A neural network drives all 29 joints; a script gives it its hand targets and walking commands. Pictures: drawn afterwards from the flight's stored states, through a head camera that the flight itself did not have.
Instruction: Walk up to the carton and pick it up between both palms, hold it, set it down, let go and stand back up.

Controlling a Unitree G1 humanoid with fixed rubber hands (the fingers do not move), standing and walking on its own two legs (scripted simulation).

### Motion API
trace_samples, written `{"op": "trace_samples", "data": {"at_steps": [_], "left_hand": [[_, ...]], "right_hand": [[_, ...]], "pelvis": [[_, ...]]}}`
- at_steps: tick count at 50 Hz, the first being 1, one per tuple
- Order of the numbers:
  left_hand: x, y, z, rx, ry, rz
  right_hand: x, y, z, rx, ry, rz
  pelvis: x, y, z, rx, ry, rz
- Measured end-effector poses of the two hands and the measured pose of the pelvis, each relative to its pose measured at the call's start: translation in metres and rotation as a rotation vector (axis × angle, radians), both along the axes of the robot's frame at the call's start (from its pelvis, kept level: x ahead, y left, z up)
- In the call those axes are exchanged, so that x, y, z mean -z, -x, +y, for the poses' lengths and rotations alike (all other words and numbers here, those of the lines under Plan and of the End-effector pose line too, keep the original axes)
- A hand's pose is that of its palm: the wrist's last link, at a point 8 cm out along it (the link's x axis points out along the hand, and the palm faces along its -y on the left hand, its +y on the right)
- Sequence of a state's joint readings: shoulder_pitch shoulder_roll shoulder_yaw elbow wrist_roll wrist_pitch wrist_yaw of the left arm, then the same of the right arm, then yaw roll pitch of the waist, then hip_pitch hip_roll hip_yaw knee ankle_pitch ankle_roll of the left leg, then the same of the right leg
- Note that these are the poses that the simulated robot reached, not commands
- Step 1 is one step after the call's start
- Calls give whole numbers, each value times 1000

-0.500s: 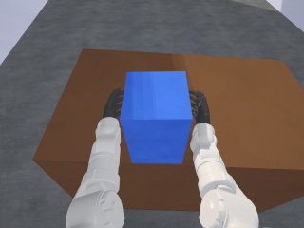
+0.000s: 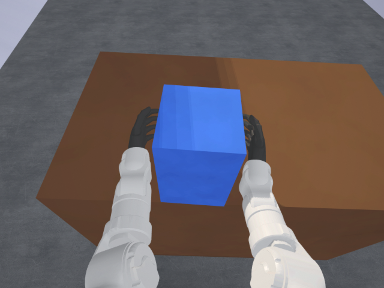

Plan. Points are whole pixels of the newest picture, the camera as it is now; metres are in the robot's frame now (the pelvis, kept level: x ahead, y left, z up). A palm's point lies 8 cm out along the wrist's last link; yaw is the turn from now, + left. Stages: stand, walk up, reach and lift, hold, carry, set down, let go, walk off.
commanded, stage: set down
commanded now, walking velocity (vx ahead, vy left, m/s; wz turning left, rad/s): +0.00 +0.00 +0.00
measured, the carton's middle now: (196, 151) +0.39 +0.00 +0.02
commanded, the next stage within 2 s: none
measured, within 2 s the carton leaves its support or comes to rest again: neither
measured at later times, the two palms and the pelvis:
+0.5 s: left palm (139, 145) +0.38 +0.13 +0.05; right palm (254, 153) +0.37 -0.12 +0.05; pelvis +0.00 +0.00 +0.00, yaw -1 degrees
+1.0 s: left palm (115, 144) +0.40 +0.19 +0.03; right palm (250, 153) +0.40 -0.13 +0.01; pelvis +0.01 +0.02 -0.02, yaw +0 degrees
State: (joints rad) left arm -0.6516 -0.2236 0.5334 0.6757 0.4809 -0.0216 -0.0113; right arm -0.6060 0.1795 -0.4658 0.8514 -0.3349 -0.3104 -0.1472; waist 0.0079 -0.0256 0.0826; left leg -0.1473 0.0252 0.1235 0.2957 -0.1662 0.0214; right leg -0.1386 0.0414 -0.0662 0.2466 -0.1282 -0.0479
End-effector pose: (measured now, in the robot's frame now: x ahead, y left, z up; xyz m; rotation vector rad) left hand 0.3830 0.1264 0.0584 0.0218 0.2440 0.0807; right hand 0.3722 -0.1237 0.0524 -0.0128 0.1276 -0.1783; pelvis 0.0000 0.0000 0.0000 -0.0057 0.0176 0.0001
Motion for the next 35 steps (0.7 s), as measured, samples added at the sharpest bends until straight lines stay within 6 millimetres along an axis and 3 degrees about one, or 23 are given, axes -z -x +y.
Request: {"op": "trace_samples", "data": {"at_steps": [28,35], "left_hand": [[6,-2,1,4,13,-32],[27,-1,6,21,-23,43]], "right_hand": [[1,0,-1,-9,11,-12],[10,-6,-4,-54,37,49]], "pelvis": [[0,-1,4,11,2,16],[1,-2,6,26,4,32]]}}
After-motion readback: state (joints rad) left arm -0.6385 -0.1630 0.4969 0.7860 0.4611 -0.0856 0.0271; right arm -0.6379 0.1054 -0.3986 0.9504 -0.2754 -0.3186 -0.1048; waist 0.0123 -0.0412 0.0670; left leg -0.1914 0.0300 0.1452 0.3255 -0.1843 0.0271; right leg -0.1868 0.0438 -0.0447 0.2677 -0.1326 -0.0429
